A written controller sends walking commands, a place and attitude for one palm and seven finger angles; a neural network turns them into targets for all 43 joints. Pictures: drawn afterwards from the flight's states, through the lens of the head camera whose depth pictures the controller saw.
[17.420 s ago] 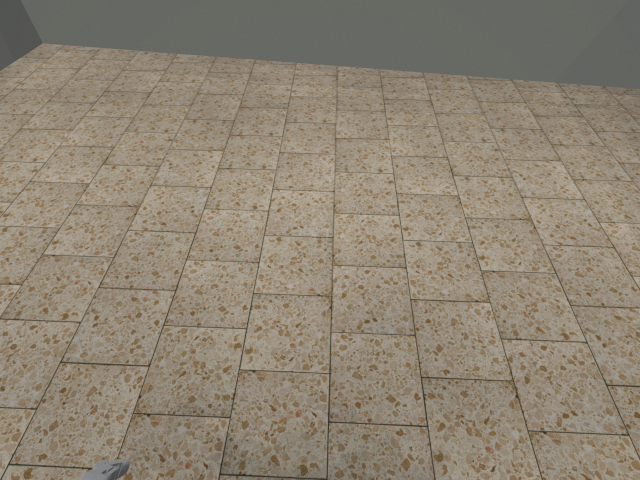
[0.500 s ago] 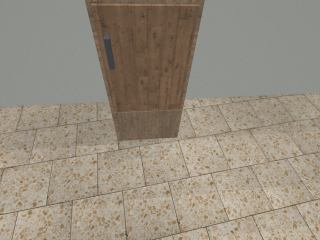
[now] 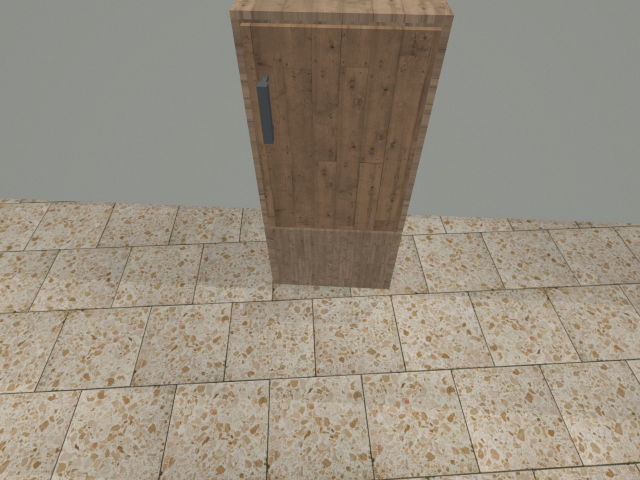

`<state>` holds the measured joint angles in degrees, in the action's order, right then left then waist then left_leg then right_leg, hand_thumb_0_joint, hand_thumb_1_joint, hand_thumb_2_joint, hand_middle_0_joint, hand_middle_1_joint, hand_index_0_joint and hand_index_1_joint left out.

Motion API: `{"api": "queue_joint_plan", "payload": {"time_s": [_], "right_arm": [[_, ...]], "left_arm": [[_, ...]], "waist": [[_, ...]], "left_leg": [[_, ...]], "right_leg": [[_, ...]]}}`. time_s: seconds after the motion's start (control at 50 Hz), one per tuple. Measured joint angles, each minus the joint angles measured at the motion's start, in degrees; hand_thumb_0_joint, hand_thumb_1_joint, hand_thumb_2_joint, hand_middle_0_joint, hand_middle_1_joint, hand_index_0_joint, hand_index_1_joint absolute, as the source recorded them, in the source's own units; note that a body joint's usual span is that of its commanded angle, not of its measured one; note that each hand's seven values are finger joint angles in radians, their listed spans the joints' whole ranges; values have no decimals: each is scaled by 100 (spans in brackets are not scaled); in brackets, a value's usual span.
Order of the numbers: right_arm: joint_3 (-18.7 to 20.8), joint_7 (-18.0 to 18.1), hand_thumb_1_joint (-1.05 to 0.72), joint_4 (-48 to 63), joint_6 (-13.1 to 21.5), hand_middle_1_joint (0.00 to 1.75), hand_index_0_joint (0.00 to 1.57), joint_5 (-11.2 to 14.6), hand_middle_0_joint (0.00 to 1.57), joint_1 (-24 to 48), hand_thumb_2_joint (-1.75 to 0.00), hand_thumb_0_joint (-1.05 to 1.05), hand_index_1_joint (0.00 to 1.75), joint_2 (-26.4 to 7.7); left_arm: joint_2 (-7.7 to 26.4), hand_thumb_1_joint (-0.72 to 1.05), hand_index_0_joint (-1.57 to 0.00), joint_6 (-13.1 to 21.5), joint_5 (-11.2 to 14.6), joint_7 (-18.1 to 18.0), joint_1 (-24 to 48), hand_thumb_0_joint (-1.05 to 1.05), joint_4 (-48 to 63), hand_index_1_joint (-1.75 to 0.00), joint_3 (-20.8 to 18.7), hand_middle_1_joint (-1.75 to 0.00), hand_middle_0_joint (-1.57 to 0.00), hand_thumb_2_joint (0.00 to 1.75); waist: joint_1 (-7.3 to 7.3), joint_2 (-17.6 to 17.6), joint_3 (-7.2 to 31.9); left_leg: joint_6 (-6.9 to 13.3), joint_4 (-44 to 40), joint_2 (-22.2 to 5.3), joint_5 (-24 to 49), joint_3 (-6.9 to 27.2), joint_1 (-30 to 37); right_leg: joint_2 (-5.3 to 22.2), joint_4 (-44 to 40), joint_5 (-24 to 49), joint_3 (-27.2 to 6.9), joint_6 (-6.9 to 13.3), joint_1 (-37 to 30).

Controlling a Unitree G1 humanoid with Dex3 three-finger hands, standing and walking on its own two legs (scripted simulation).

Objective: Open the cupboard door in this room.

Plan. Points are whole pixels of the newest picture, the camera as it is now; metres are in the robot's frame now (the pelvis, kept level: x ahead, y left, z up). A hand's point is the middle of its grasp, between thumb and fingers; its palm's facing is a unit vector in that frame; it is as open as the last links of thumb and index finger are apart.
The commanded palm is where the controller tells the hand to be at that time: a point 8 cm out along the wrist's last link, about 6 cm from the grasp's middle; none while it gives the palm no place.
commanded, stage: take the last steps up to it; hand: left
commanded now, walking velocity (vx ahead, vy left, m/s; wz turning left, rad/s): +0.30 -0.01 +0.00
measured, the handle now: (267, 109) +0.86 +0.18 +0.00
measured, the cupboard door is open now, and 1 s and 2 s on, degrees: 0 0 0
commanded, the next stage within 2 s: come to a stop and stand still in 0.82 s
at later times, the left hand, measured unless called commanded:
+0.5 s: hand (217, 449) +0.19 +0.17 -0.17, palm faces -0.06 -0.98 -0.21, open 7.4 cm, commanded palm none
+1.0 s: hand (244, 421) +0.24 +0.14 -0.19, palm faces +0.10 -0.98 -0.17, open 7.3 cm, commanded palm none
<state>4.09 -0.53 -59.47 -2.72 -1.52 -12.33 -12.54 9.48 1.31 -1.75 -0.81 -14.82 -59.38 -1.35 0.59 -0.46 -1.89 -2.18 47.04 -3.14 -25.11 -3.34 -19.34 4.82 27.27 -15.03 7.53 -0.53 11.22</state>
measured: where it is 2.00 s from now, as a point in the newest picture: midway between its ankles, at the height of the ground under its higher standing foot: outside the picture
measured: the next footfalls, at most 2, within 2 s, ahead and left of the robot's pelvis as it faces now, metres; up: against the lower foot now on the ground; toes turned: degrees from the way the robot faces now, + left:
left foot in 0.08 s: +0.03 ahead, +0.13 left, +0.00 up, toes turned +7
right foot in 0.54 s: +0.25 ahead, -0.14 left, +0.00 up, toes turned -10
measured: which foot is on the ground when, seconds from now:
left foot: up 0.00-0.06, down 0.08-0.54, up 0.56-0.96, down 0.98-1.00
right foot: down 0.00-0.10, up 0.12-0.52, down 0.54-1.00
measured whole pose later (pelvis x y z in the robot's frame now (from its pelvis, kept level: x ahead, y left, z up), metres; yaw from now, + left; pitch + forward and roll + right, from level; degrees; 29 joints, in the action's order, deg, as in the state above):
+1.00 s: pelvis +0.28 -0.03 -0.01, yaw +1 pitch -1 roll -2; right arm 2.0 -0.3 -58.2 2.0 -1.4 -6.6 -10.3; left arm 9.5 2.8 -1.0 -0.9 -18.7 -65.1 -1.4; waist 2.4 -0.1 -2.8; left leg -0.3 31.0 -4.8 -9.7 -6.2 -18.9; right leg 1.2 27.1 -20.6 11.4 0.6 5.1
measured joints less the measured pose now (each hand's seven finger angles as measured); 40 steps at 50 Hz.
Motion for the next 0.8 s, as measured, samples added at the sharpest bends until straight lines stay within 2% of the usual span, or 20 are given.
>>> {"api": "queue_joint_plan", "payload": {"time_s": [0.08,0.12,0.16,0.22,0.28,0.34,0.4,0.46,0.52,0.54,0.56,0.58,0.62,0.64,0.7,0.8], "right_arm": [[-84,14,-91,-2,191,30,20,10,20,-69,-90,1,30,72],[-115,49,-91,-40,309,30,20,-3,20,-78,-90,1,30,186],[-150,72,-91,-27,389,30,20,-28,20,-169,-90,1,30,293],[-200,119,-91,-73,476,30,20,-23,20,-407,-90,1,30,425],[-238,147,-91,-243,521,30,20,2,20,-672,-90,1,30,541],[-243,168,-91,-426,540,30,20,19,20,-931,-90,1,30,644],[-225,178,-91,-571,541,30,20,3,20,-1144,-90,1,30,704],[-189,176,-91,-682,520,30,20,-27,20,-1278,-90,1,30,700],[-152,170,-91,-773,491,30,20,-32,20,-1386,-90,1,30,653],[-141,156,-91,-810,478,30,20,-11,20,-1410,-90,1,30,633],[-135,140,-91,-844,441,30,20,22,20,-1355,-90,1,30,602],[-141,127,-91,-849,389,30,20,56,20,-1275,-90,1,30,571],[-109,111,-91,-793,312,30,20,81,20,-1072,-90,1,30,493],[-87,108,-91,-736,299,30,20,68,20,-951,-90,1,30,439],[-39,106,-91,-471,292,30,20,19,20,-561,-90,1,30,285],[-23,59,-91,-40,305,30,20,0,20,21,-90,1,30,146]], "left_arm": [[74,91,-20,-6,42,41,-315,0,-215,-30,-31,-30,-20,90],[151,91,-20,-91,76,62,-449,0,-368,-30,-59,-30,-20,90],[177,91,-20,-224,48,79,-545,0,-514,-30,-73,-30,-20,90],[188,91,-20,-260,25,156,-498,0,-609,-30,-95,-30,-20,90],[190,91,-20,-210,26,186,-346,1,-524,-30,-112,-30,-20,90],[183,91,-20,-191,37,186,-130,1,-401,-30,-130,-30,-20,90],[154,91,-20,-192,53,186,144,0,-282,-30,-140,-30,-20,90],[113,91,-20,-161,65,201,435,0,-156,-30,-146,-30,-20,90],[87,91,-20,-35,62,218,671,0,-23,-30,-142,-30,-20,90],[78,91,-20,64,49,214,739,0,15,-30,-141,-30,-20,90],[46,91,-20,169,40,193,814,0,45,-30,-145,-30,-20,90],[20,91,-20,257,59,172,854,0,74,-30,-140,-30,-20,90],[-42,91,-20,314,90,122,849,0,97,-30,-117,-30,-20,90],[-80,91,-20,312,94,94,810,0,86,-30,-98,-30,-20,90],[-109,94,-20,330,124,-46,624,-2,32,-30,-165,-30,-20,90],[21,95,-20,282,65,-23,253,-2,-173,-30,-83,-30,-20,90]], "waist": [[97,79,79],[115,232,64],[86,263,74],[-18,211,35],[-41,177,-18],[-75,162,-61],[-159,132,-121],[-277,74,-198],[-368,-17,-248],[-353,-69,-270],[-338,-139,-328],[-328,-155,-366],[-285,-147,-384],[-256,-151,-371],[-211,-162,-264],[-144,-128,-65]], "left_leg": [[62,-1533,-40,381,-166,683],[187,-1615,37,656,-245,774],[284,-1657,32,582,-333,923],[313,-2102,52,689,-348,1242],[313,-2553,112,832,-369,1538],[280,-2824,163,845,-400,1778],[205,-2912,167,738,-430,1967],[82,-2820,112,506,-473,2108],[-97,-2387,-40,73,-485,2141],[-106,-1944,-142,-156,-452,2018],[-24,-1152,-237,-341,-334,1726],[64,-206,-218,-469,-136,1344],[185,1390,-139,-344,88,588],[211,1847,-146,-131,100,260],[159,2038,-253,389,39,-483],[18,925,-371,802,-119,-936]], "right_leg": [[3,140,-116,100,-112,50],[66,647,-572,-10,-114,210],[-1,1619,-1040,-141,-65,564],[-21,2730,-777,-212,-45,1139],[58,3107,-331,-286,-112,1596],[148,3029,-48,-342,-173,1888],[205,2507,44,-318,-183,1962],[186,1747,47,-232,-123,1823],[40,914,169,-80,6,1402],[-28,769,384,-22,103,1279],[-87,963,342,42,210,1298],[-105,1121,185,90,295,1279],[-134,1068,-24,171,383,1053],[-160,922,-33,201,383,904],[-250,387,81,281,382,488],[-359,-230,129,340,396,-36]]}}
